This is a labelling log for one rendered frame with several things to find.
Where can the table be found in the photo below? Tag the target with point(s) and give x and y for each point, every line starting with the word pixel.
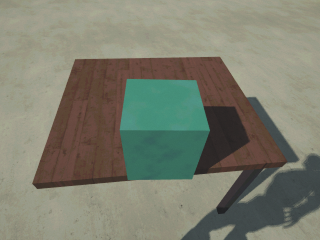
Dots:
pixel 84 145

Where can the carton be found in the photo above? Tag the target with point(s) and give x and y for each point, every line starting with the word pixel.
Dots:
pixel 163 129

